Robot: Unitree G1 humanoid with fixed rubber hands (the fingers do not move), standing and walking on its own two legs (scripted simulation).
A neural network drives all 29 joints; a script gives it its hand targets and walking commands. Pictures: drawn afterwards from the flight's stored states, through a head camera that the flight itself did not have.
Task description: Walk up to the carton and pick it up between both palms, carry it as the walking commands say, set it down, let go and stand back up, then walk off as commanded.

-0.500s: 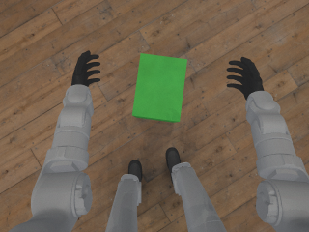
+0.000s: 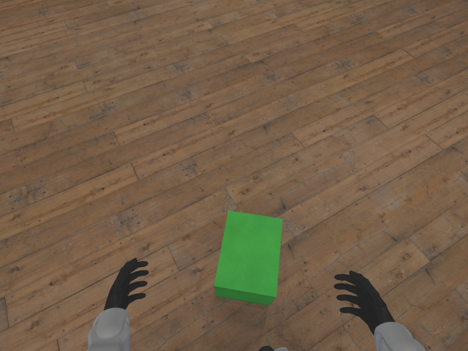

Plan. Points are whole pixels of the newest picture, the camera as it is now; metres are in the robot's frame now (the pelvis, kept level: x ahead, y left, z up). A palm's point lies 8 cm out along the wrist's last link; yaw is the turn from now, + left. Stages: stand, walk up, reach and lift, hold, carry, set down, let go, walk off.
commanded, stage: let go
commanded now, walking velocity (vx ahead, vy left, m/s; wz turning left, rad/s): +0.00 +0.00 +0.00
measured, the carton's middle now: (248, 258) +0.45 -0.07 -0.66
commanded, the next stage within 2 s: stand in 0.66 s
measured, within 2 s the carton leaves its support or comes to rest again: neither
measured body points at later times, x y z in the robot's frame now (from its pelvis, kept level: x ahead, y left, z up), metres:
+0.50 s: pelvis +0.00 +0.01 +0.01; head -0.01 +0.00 +0.46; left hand +0.17 +0.24 -0.06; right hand +0.16 -0.23 -0.08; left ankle -0.03 +0.11 -0.73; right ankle +0.01 -0.11 -0.73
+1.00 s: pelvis +0.02 -0.02 +0.01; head +0.00 -0.04 +0.46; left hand +0.13 +0.29 -0.08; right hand +0.15 -0.31 -0.10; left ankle -0.03 +0.11 -0.73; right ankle +0.01 -0.11 -0.73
